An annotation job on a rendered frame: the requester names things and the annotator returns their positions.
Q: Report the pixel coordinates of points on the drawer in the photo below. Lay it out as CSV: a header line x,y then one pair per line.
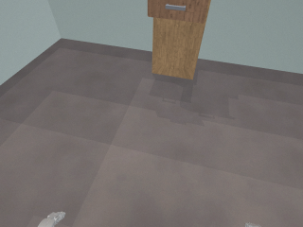
x,y
195,10

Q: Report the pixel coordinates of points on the handle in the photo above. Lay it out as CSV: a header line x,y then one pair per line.
x,y
167,6

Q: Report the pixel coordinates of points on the robot left hand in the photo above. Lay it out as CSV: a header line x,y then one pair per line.
x,y
52,219

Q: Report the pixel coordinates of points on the cabinet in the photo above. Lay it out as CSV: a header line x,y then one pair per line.
x,y
176,46

